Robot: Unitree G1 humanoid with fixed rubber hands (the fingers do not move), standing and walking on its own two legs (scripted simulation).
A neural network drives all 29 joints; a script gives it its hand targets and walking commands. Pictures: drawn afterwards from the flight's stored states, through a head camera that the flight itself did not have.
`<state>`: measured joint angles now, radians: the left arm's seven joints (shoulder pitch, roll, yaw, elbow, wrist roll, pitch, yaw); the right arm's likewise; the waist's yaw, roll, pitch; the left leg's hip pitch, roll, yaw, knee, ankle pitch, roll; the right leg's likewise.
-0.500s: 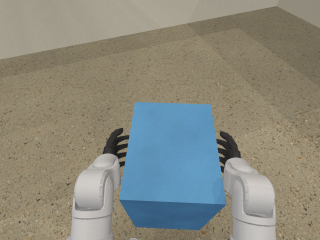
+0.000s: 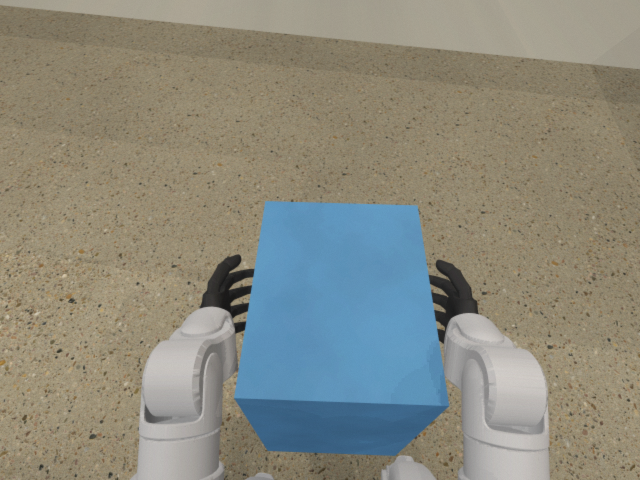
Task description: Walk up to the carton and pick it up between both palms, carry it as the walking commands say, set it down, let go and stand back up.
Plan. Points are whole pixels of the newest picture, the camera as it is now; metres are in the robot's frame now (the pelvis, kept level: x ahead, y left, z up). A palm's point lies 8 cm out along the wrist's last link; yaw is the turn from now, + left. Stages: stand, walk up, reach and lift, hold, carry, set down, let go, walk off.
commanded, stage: carry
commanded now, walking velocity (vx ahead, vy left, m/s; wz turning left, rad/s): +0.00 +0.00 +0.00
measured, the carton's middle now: (335, 339) +0.30 +0.00 -0.01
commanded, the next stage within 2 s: none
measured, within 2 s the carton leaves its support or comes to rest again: neither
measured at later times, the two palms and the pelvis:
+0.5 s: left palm (239, 384) +0.21 +0.10 +0.10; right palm (510, 341) +0.26 -0.16 +0.10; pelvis -0.04 -0.08 +0.01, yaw +9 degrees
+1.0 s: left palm (282, 389) +0.21 +0.06 +0.09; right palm (557, 377) +0.23 -0.21 +0.09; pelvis -0.06 -0.10 +0.00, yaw +5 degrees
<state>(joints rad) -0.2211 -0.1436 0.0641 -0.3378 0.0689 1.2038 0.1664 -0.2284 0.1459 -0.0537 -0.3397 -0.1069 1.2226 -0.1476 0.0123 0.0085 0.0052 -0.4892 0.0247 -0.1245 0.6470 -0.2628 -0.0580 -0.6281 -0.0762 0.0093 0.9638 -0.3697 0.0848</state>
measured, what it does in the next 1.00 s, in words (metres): steps to the right: right foot, then left foot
